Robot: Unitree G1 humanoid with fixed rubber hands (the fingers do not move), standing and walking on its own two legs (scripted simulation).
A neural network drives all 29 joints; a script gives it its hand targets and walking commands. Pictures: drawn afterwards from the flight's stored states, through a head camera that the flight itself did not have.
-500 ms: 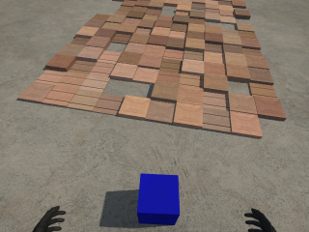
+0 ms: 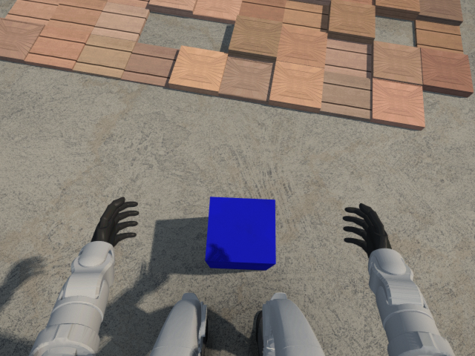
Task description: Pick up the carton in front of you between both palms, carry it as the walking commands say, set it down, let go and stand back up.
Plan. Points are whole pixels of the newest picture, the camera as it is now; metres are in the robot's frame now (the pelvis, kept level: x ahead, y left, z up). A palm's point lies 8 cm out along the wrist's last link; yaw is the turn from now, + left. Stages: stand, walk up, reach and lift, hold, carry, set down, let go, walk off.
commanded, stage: reach and lift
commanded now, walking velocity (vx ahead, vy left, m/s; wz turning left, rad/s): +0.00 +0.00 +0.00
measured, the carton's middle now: (240, 236) +0.40 -0.02 -0.58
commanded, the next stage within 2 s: none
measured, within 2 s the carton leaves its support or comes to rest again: neither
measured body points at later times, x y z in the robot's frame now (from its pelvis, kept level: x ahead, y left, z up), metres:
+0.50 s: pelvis -0.08 +0.01 -0.08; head +0.21 +0.00 +0.26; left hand +0.44 +0.17 -0.18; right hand +0.42 -0.21 -0.18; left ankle +0.02 +0.13 -0.67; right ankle +0.02 -0.11 -0.67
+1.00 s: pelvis -0.09 +0.01 -0.26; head +0.25 +0.00 +0.03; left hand +0.42 +0.18 -0.43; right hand +0.40 -0.21 -0.43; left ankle +0.02 +0.13 -0.67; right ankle +0.02 -0.11 -0.67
